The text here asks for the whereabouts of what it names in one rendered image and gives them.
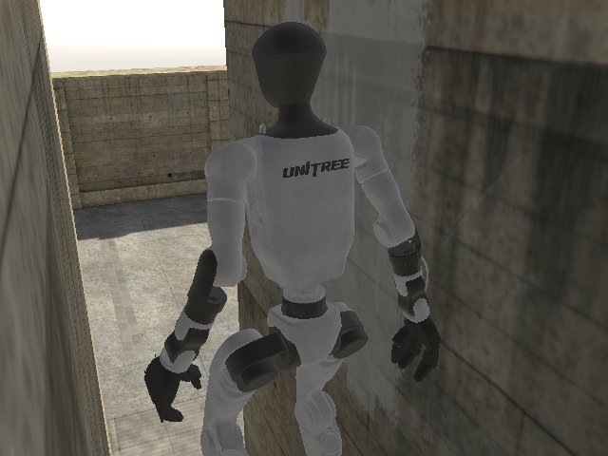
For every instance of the left robot hand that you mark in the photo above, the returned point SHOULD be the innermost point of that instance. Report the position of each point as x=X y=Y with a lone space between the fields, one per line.
x=163 y=384

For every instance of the robot torso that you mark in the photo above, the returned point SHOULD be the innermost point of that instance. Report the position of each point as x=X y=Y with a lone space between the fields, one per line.
x=300 y=212

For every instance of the robot left forearm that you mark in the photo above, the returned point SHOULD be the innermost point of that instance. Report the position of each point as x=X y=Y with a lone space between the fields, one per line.
x=204 y=302

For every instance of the right robot upper arm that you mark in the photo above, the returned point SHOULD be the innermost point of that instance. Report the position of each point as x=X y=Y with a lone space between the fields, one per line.
x=394 y=224

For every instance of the right robot hand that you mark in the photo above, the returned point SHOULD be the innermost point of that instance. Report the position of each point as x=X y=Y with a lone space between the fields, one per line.
x=410 y=339

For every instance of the left robot upper arm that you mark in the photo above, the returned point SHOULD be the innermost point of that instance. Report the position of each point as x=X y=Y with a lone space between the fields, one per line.
x=226 y=170

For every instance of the robot right forearm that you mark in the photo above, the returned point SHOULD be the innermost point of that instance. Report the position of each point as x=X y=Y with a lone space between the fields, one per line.
x=409 y=280

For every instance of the left robot shin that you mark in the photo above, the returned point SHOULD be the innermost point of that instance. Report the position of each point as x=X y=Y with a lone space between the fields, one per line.
x=210 y=445

